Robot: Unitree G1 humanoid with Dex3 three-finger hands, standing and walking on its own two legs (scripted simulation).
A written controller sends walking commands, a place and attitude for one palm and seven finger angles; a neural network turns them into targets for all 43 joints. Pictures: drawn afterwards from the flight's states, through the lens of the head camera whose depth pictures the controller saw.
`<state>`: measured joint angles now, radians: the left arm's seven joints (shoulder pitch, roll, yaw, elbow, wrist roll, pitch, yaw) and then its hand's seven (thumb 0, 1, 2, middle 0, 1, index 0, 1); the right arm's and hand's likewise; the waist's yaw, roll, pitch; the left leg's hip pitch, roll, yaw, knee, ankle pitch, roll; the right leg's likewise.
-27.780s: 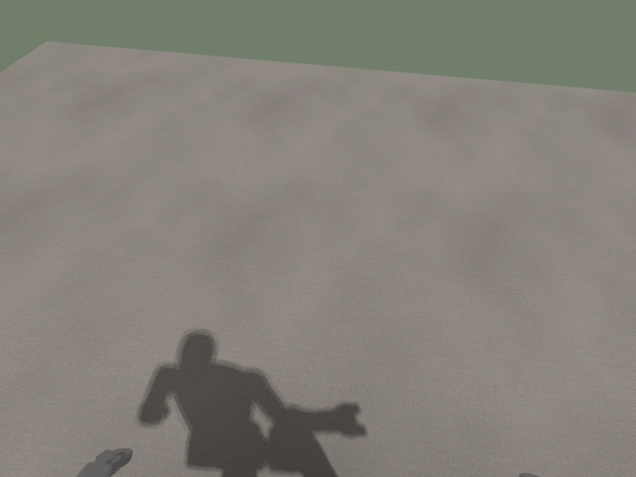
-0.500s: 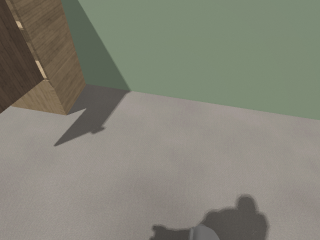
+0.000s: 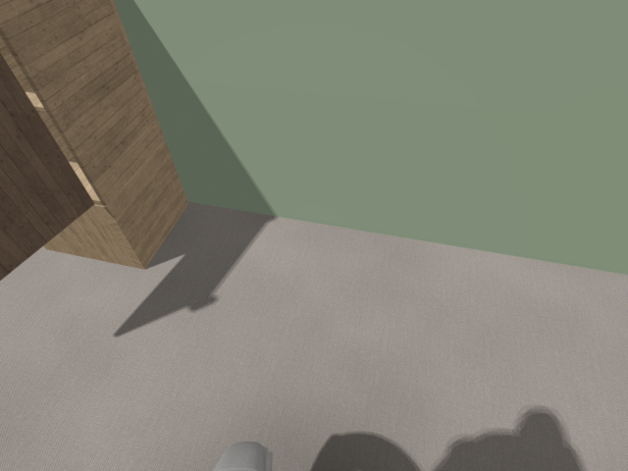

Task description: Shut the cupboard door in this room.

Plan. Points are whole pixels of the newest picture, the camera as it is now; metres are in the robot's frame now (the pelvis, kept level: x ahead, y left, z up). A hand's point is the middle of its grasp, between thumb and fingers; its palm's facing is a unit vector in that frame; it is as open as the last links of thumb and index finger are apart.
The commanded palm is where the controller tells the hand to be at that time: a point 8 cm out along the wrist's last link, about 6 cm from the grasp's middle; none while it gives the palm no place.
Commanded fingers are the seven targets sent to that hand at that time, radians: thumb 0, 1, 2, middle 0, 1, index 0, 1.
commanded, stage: walk to a spot facing it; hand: left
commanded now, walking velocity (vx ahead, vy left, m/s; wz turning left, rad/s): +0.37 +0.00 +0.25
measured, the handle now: out of the picture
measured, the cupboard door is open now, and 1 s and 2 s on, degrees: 78 78 78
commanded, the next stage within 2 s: turn to face it in 0.80 s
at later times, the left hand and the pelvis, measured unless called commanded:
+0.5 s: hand out of the picture +0.14 +0.25 -0.18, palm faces +0.14 -0.98 -0.14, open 7.4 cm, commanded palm none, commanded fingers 0.00 0.90 0.90 -0.20 -0.30 -0.20 -0.30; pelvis +0.18 +0.09 +0.00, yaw +4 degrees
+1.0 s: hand (233, 282) +0.49 +0.19 -0.17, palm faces -0.02 -0.98 -0.22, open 7.3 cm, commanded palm none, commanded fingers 0.00 0.90 0.90 -0.20 -0.30 -0.20 -0.30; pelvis +0.39 +0.02 -0.01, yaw -2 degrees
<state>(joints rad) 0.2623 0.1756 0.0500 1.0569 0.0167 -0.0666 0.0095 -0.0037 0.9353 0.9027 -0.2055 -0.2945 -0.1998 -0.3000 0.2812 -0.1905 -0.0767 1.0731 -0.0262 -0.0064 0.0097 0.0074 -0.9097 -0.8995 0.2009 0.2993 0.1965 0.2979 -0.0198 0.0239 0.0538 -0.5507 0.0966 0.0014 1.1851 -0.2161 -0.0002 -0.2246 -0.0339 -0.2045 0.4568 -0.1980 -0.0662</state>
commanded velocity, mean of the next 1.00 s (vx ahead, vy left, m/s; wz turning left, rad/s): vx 0.30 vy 0.00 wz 0.02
